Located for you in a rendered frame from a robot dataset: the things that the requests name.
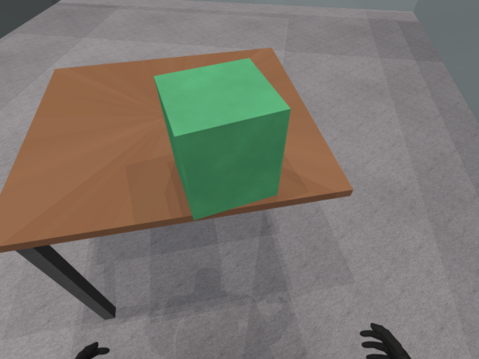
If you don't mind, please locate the left robot hand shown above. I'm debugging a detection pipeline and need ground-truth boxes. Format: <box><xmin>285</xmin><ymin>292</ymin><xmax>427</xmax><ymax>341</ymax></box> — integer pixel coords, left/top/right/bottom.
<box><xmin>75</xmin><ymin>342</ymin><xmax>110</xmax><ymax>359</ymax></box>

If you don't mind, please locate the right robot hand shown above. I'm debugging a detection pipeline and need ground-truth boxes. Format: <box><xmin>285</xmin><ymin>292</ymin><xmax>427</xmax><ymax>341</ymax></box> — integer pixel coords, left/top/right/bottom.
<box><xmin>360</xmin><ymin>323</ymin><xmax>411</xmax><ymax>359</ymax></box>

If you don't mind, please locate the table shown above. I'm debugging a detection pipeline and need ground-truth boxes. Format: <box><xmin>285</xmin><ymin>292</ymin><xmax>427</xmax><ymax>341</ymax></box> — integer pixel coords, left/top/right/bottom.
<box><xmin>0</xmin><ymin>48</ymin><xmax>353</xmax><ymax>320</ymax></box>

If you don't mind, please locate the carton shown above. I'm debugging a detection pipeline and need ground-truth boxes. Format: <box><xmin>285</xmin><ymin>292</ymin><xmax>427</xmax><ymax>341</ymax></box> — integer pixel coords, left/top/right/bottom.
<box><xmin>154</xmin><ymin>58</ymin><xmax>291</xmax><ymax>220</ymax></box>

